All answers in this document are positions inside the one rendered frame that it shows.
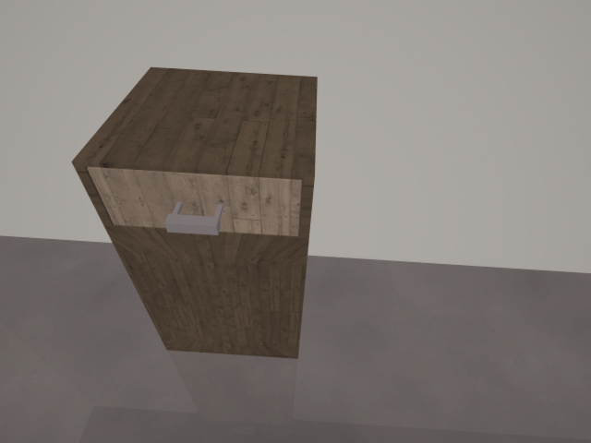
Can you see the cabinet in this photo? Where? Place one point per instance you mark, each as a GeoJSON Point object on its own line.
{"type": "Point", "coordinates": [231, 293]}

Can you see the handle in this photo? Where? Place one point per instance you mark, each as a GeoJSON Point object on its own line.
{"type": "Point", "coordinates": [176, 223]}

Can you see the drawer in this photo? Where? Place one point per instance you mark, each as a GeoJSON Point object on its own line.
{"type": "Point", "coordinates": [250, 204]}

